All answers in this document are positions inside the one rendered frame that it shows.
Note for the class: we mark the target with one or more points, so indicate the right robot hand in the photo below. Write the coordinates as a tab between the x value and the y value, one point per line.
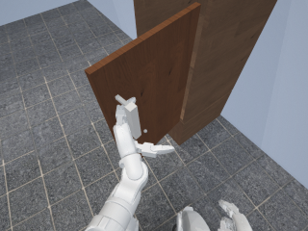
238	223

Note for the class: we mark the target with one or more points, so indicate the robot right shin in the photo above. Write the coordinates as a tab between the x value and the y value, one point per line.
188	208

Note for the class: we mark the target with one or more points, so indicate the left robot forearm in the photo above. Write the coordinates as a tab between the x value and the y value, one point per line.
124	199

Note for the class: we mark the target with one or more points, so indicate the left robot hand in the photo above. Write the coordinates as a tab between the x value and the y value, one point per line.
125	142

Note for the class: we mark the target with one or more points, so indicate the robot left thigh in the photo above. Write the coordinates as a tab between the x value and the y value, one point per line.
133	225

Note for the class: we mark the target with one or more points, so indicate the handle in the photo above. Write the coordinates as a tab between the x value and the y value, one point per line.
132	114

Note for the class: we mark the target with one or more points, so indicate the cupboard door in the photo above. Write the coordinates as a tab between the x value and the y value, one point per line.
153	68

